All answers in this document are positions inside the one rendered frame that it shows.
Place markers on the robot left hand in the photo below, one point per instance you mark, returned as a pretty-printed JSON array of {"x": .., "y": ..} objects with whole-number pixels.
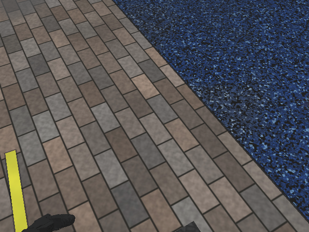
[{"x": 49, "y": 223}]

